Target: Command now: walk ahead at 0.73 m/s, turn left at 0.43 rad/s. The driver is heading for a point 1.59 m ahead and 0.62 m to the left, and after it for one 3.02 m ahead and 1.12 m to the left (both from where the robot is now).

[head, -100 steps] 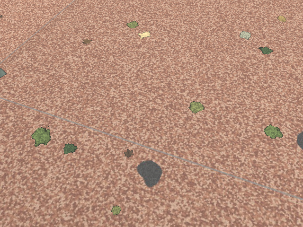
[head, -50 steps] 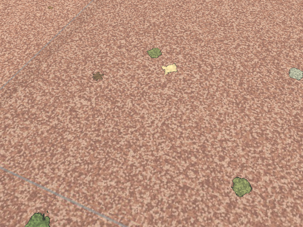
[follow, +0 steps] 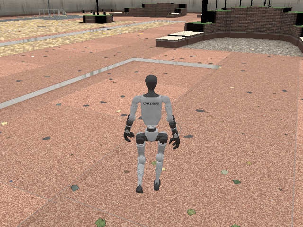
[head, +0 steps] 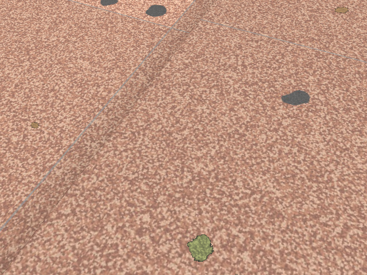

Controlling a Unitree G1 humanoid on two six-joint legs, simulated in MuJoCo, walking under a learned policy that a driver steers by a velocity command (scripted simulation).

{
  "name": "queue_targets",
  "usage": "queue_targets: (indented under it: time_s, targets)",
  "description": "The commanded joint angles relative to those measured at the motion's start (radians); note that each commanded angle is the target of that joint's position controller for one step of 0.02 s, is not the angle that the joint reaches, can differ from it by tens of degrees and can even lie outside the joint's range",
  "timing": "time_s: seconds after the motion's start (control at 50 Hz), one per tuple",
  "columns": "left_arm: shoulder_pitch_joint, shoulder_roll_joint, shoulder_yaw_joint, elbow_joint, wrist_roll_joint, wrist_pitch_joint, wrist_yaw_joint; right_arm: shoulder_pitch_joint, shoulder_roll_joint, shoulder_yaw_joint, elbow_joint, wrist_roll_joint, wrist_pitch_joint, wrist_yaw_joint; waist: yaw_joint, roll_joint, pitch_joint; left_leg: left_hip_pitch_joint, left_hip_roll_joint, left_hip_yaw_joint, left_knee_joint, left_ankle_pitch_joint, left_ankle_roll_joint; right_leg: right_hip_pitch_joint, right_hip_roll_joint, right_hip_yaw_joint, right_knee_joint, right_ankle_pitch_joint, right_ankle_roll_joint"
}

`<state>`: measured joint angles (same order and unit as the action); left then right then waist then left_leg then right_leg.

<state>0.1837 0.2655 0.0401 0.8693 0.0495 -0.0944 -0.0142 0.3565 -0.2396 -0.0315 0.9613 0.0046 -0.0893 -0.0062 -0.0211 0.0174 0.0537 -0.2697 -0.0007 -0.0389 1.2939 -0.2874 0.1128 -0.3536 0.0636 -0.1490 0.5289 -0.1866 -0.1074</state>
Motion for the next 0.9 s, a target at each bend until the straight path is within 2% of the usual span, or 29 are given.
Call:
queue_targets:
  time_s: [0.02, 0.06, 0.08, 0.1, 0.14, 0.18, 0.22, 0.26, 0.28, 0.3, 0.32, 0.34, 0.36, 0.38, 0.4, 0.46, 0.5, 0.54, 0.62, 0.64, 0.66, 0.68, 0.72, 0.76, 0.82, 0.84, 0.86, 0.88, 0.9]
  targets:
    - [0.13, 0.023, 0.006, 0.017, -0.015, -0.039, 0.002, 0.061, -0.051, -0.012, -0.052, -0.024, 0.028, 0.01, -0.013, 0.019, -0.014, -0.248, 0.092, -0.037, 0.017, 0.012, -0.022, 0.198, -0.338, 0.285, -0.279, 0.545, -0.065]
    - [0.137, 0.037, 0.005, 0.031, -0.039, -0.056, 0.002, 0.04, -0.033, -0.016, -0.072, -0.029, 0.057, 0.021, -0.041, -0.054, -0.009, -0.259, 0.081, 0.009, -0.061, 0.024, -0.039, 0.177, -0.305, 0.144, -0.278, 0.775, -0.022]
    - [-0.002, 0.027, 0.006, -0.009, -0.05, -0.057, 0.007, 0.001, -0.052, -0.035, -0.097, 0.073, 0.048, 0.012, -0.044, -0.139, -0.033, -0.3, 0.104, -0.038, -0.081, 0.056, -0.047, 0.201, -0.271, 0.1, -0.29, 0.763, 0.011]
    - [-0.046, 0.048, 0.008, -0.029, -0.052, -0.056, 0.018, -0.046, -0.065, -0.032, -0.125, 0.076, 0.041, 0.014, -0.052, -0.143, -0.023, -0.304, 0.097, -0.001, -0.158, 0.119, -0.052, 0.164, -0.238, 0.043, -0.312, 0.753, 0.028]
    - [-0.065, 0.085, 0.013, -0.038, -0.048, -0.039, 0.052, -0.131, -0.052, -0.027, -0.168, 0.041, 0.023, 0.025, -0.044, -0.1, 0.011, -0.245, 0.061, 0.096, -0.405, 0.268, -0.073, 0.084, -0.173, -0.066, -0.31, 0.711, 0.049]
    - [0.015, 0.13, 0.019, -0.036, -0.053, -0.026, 0.088, -0.166, -0.028, -0.024, -0.179, 0.016, 0.012, 0.047, -0.003, -0.073, -0.034, -0.159, -0.015, 0.191, -0.586, 0.463, -0.088, 0.117, -0.151, -0.11, -0.204, 0.781, 0.07]
    - [0.028, 0.175, 0.029, -0.054, -0.068, -0.012, 0.109, -0.115, -0.065, -0.043, -0.189, 0.008, 0.018, 0.067, -0.022, -0.118, -0.111, -0.076, -0.068, 0.227, -0.637, 0.463, -0.076, 0.194, -0.188, -0.105, -0.076, 0.93, 0.088]
    - [-0.049, 0.201, 0.042, -0.098, -0.084, 0.009, 0.113, 0.027, -0.154, -0.079, -0.185, 0.008, 0.036, 0.07, -0.11, -0.159, -0.18, 0.064, -0.084, 0.191, -0.656, 0.359, -0.018, 0.206, -0.239, -0.073, 0.129, 1.009, 0.101]
    - [-0.108, 0.185, 0.041, -0.12, -0.086, 0.017, 0.102, 0.185, -0.214, -0.107, -0.151, 0.007, 0.042, 0.061, -0.196, -0.101, -0.227, 0.217, -0.072, 0.131, -0.737, 0.415, 0.029, 0.156, -0.225, -0.057, 0.371, 0.854, 0.112]
    - [-0.111, 0.097, 0.018, -0.122, -0.071, 0.02, 0.068, 0.196, -0.209, -0.104, -0.135, 0.016, 0.046, 0.041, -0.182, 0.107, -0.151, 0.275, -0.02, 0.045, -0.858, 0.623, 0.065, 0.031, -0.088, -0.062, 0.679, 0.041, 0.142]
    - [-0.016, -0.021, -0.008, -0.155, -0.026, 0.015, 0.033, 0.089, -0.228, -0.089, -0.184, -0.029, 0.037, 0.036, -0.021, 0.339, -0.106, 0.353, 0.102, -0.29, -0.711, 1.204, 0.183, -0.277, 0.07, 0.046, 1.028, -0.537, 0.171]
    - [0.152, 0.035, -0.01, -0.175, -0.045, 0.0, 0.015, 0.008, -0.28, -0.092, -0.268, -0.087, 0.016, 0.04, 0.035, 0.285, -0.411, 0.485, 0.317, -0.712, -0.858, 1.025, 0.387, -0.346, 0.091, 0.297, 1.164, -0.484, 0.169]
    - [0.103, 0.142, 0.01, -0.184, -0.055, -0.004, 0.01, -0.105, -0.286, -0.108, -0.345, -0.055, 0.023, 0.044, 0.027, 0.093, -0.399, 0.428, 0.31, -0.722, -0.932, 0.667, 0.373, -0.358, 0.04, 0.341, 1.101, -0.394, 0.134]
    - [0.017, 0.165, 0.023, -0.199, -0.051, 0.006, 0.017, -0.169, -0.24, -0.099, -0.367, -0.009, 0.031, 0.039, 0.048, -0.062, -0.267, 0.285, 0.254, -0.654, -0.973, 0.428, 0.313, -0.388, 0.005, 0.328, 1.0, -0.318, 0.131]
    - [-0.024, 0.155, 0.027, -0.199, -0.037, 0.023, 0.032, -0.187, -0.203, -0.084, -0.372, 0.018, 0.037, 0.033, 0.064, -0.144, -0.212, 0.164, 0.206, -0.605, -0.997, 0.324, 0.26, -0.351, -0.025, 0.321, 0.912, -0.283, 0.137]
    - [-0.073, 0.119, 0.031, -0.226, -0.033, 0.058, 0.047, -0.175, -0.187, -0.087, -0.392, 0.013, 0.063, 0.004, 0.066, -0.064, -0.152, -0.008, 0.076, -0.442, -0.981, 0.442, 0.181, -0.237, -0.031, 0.299, 0.653, -0.239, 0.163]
    - [-0.108, 0.069, 0.023, -0.237, -0.036, 0.062, 0.053, -0.14, -0.21, -0.099, -0.397, 0.012, 0.083, -0.022, 0.047, -0.032, -0.192, 0.018, 0.043, -0.411, -0.939, 0.546, 0.149, -0.226, -0.003, 0.287, 0.519, -0.178, 0.187]
    - [-0.129, 0.064, 0.025, -0.24, -0.051, 0.069, 0.058, -0.135, -0.222, -0.106, -0.412, 0.018, 0.109, -0.043, 0.035, 0.019, -0.234, 0.065, 0.038, -0.432, -0.923, 0.465, 0.111, -0.229, 0.009, 0.306, 0.435, -0.118, 0.2]
    - [-0.189, 0.079, 0.039, -0.247, -0.057, 0.067, 0.059, -0.156, -0.208, -0.107, -0.451, 0.018, 0.139, -0.05, 0.002, 0.11, -0.189, 0.055, 0.01, -0.489, -0.932, 0.196, 0.058, -0.214, 0.021, 0.322, 0.301, -0.055, 0.193]
    - [0.024, 0.067, 0.02, -0.203, 0.008, 0.045, 0.033, 0.006, -0.16, -0.07, -0.416, -0.096, 0.053, 0.007, 0.024, 0.199, -0.178, 0.094, 0.042, -0.552, -0.979, 0.096, 0.096, -0.193, -0.049, 0.341, 0.297, -0.009, 0.226]
    - [-0.01, 0.099, 0.032, -0.188, 0.006, 0.037, 0.03, -0.022, -0.161, -0.081, -0.413, -0.077, 0.018, 0.033, 0.008, 0.135, -0.12, 0.096, 0.063, -0.588, -0.974, 0.049, 0.107, -0.208, -0.073, 0.344, 0.283, -0.029, 0.234]
    - [-0.06, 0.111, 0.033, -0.199, -0.003, 0.038, 0.033, -0.057, -0.18, -0.083, -0.423, -0.051, 0.001, 0.045, 0.004, 0.099, -0.118, 0.073, 0.062, -0.607, -0.958, 0.069, 0.104, -0.178, -0.073, 0.327, 0.261, -0.063, 0.231]
    - [-0.086, 0.114, 0.028, -0.2, -0.019, 0.039, 0.033, -0.093, -0.202, -0.087, -0.434, -0.032, -0.014, 0.056, -0.009, 0.079, -0.127, 0.085, 0.08, -0.617, -0.921, 0.153, 0.105, -0.132, -0.081, 0.296, 0.208, -0.103, 0.215]
    - [-0.075, 0.114, 0.028, -0.189, -0.024, 0.033, 0.027, -0.101, -0.203, -0.079, -0.433, -0.021, -0.008, 0.057, -0.021, 0.072, -0.141, 0.094, 0.094, -0.641, -0.885, 0.237, 0.109, -0.069, -0.074, 0.267, 0.139, -0.114, 0.2]
    - [-0.04, 0.117, 0.029, -0.179, -0.037, 0.014, 0.007, -0.111, -0.164, -0.049, -0.395, -0.013, 0.01, 0.062, 0.02, 0.037, -0.128, 0.012, 0.036, -0.645, -0.863, 0.234, 0.069, 0.141, -0.071, 0.253, -0.102, 0.153, 0.122]
    - [-0.007, 0.136, 0.033, -0.18, -0.037, 0.009, 0.003, -0.089, -0.143, -0.036, -0.377, -0.011, 0.016, 0.064, 0.035, 0.012, -0.155, -0.009, -0.002, -0.613, -0.82, 0.173, 0.026, 0.228, -0.126, 0.296, -0.124, 0.307, 0.063]
    - [-0.009, 0.234, 0.054, -0.196, -0.036, 0.004, 0.006, 0.003, -0.096, -0.023, -0.386, -0.019, 0.024, 0.058, -0.021, -0.172, -0.274, -0.104, -0.133, -0.446, -0.667, -0.122, -0.086, 0.398, -0.338, 0.51, -0.127, 0.612, -0.157]
    - [0.02, 0.303, 0.082, -0.213, -0.008, -0.01, 0.005, -0.051, -0.176, -0.048, -0.405, -0.044, 0.025, 0.041, 0.036, -0.183, -0.206, -0.323, -0.221, -0.263, -0.478, -0.389, -0.196, 0.445, -0.452, 0.676, -0.195, 0.603, -0.299]
    - [0.079, 0.303, 0.096, -0.191, 0.0, -0.025, 0.016, -0.124, -0.237, -0.07, -0.409, -0.062, 0.03, 0.024, 0.079, -0.097, -0.166, -0.361, -0.167, -0.213, -0.322, -0.392, -0.217, 0.413, -0.43, 0.653, -0.222, 0.442, -0.263]
